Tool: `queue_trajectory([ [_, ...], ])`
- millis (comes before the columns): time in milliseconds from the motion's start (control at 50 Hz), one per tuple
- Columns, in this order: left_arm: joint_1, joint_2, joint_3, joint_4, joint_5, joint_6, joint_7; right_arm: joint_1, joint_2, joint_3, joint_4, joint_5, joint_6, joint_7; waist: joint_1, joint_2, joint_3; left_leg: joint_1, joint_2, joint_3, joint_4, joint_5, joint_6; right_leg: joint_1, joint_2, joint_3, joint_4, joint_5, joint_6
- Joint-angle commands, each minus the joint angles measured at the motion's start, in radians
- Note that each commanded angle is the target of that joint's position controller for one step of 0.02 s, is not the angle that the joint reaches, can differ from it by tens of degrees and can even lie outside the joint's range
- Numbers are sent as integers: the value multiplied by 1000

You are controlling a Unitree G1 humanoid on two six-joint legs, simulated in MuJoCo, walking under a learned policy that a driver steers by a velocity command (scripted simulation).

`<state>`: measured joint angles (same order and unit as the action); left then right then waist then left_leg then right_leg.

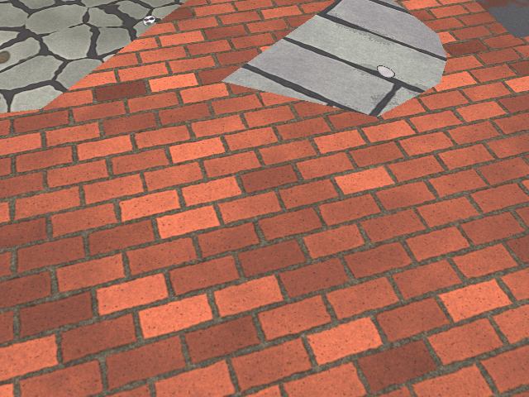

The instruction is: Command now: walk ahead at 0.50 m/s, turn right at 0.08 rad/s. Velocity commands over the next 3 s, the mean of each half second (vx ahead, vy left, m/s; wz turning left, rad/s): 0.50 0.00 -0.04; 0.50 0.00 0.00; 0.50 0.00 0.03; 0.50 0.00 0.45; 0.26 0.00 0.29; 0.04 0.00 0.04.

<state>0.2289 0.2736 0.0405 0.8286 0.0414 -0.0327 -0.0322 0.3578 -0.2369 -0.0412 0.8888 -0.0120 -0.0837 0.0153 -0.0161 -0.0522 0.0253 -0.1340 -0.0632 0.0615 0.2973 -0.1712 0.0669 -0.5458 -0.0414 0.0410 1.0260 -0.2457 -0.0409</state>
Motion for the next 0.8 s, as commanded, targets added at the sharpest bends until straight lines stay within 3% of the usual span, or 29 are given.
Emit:
queue_trajectory([
  [20, -56, 40, 0, -70, 0, -4, -7, 22, -116, -23, -28, 6, -16, 0, 9, 124, 33, 28, 247, -191, -191, 185, 142, -105, -48, -37, -114, 99, 28],
  [100, -190, 13, -18, -108, -9, -10, -11, 77, -131, -26, 3, 6, -15, 0, -27, 130, 41, 49, 231, -129, -175, 273, 121, -43, -31, -86, -332, 203, 32],
  [180, -248, 33, -15, -129, -13, -16, -4, 111, -146, -28, 29, -1, -8, -6, -34, 135, 48, 130, 277, -135, -121, 366, 108, 4, -8, -97, -433, 168, 0],
  [220, -216, 47, -8, -123, -9, -22, 3, 97, -158, -31, 37, -4, -2, -12, -8, 136, 36, 165, 293, -132, -51, 488, 95, 74, 16, -104, -478, 99, -30],
  [240, -144, 57, -1, -100, -5, -27, 8, 87, -164, -32, 40, -4, 2, -14, 27, 131, 0, 172, 283, -115, 42, 608, 82, 172, 45, -115, -518, 77, -47],
  [260, -2, 74, 11, -49, 3, -37, 17, 83, -156, -28, 43, -1, 7, -14, 87, 95, -75, 135, 241, -75, 215, 652, 63, 355, 67, -122, -581, 100, -73],
  [280, 177, 136, 31, -7, 24, -47, 29, 71, -127, -17, 17, 5, 6, -14, 155, 26, -194, -28, 195, -37, 466, 443, 40, 606, -79, 34, -594, 34, -123],
  [300, 249, 246, 60, 2, 34, -43, 36, 167, -16, 8, -18, 33, 5, -8, 121, -207, -305, -386, 28, 34, 829, -159, -9, 871, -369, 494, -680, -72, -240],
  [320, 212, 210, 58, 3, -14, -29, 31, 134, -130, -22, 1, 3, 12, -17, 120, -116, -282, -488, 23, -86, 945, -338, 5, 806, -374, 619, -754, -82, -260],
  [340, 117, 151, 42, -6, -24, -27, 28, 62, -134, -27, -16, -2, 11, -13, 79, -50, -133, -525, 79, -113, 957, -261, 15, 683, -326, 455, -758, -67, -236],
  [360, 63, 95, 28, -9, -23, -34, 23, 20, -110, -20, -23, 0, 7, -6, 59, -8, -63, -502, 113, -113, 903, -193, 14, 566, -277, 345, -794, 15, -211],
  [380, 38, 69, 21, -5, -21, -41, 24, 9, -96, -20, -19, -3, 13, -3, 32, -12, -26, -461, 139, -107, 848, -158, 9, 493, -228, 261, -824, 71, -176],
  [400, 28, 47, 14, 7, -26, -47, 27, 25, -86, -18, -11, -18, 27, 3, 5, -20, -10, -415, 154, -101, 812, -133, -1, 435, -186, 196, -851, 116, -146],
  [420, 41, 56, 15, 17, -25, -55, 28, 43, -72, -15, -3, -23, 38, 10, -6, -41, -21, -382, 151, -91, 802, -122, -11, 412, -186, 172, -862, 177, -156],
  [460, 81, 71, 21, 44, -34, -69, 27, 12, -66, -15, -10, -27, 49, 17, -13, -15, -12, -412, 159, -76, 777, -88, -29, 416, -177, 131, -886, 244, -173],
  [560, 165, 69, 19, 94, -36, -67, 26, -188, -62, -11, -68, -22, 55, 23, 20, 4, 48, -542, 185, -45, 598, 76, -64, 464, -144, 57, -934, 276, -168],
  [700, 272, 77, 17, 159, -25, -62, 35, -388, -52, 6, -132, -15, 45, 19, 74, -6, 78, -515, 137, 5, 339, 150, -35, 598, -160, 7, -889, 448, -155],
  [760, 264, 91, 20, 177, -19, -57, 44, -389, -66, 1, -142, -15, 35, 15, 54, -12, 77, -462, 110, 13, 278, 64, 7, 667, -188, 0, -822, 595, -143],
  [800, 231, 108, 24, 181, -16, -54, 47, -259, -86, -12, -103, -16, 25, 2, -10, -23, 9, -270, 50, 39, 231, -2, 45, 665, -177, -27, -657, 856, -117],
])
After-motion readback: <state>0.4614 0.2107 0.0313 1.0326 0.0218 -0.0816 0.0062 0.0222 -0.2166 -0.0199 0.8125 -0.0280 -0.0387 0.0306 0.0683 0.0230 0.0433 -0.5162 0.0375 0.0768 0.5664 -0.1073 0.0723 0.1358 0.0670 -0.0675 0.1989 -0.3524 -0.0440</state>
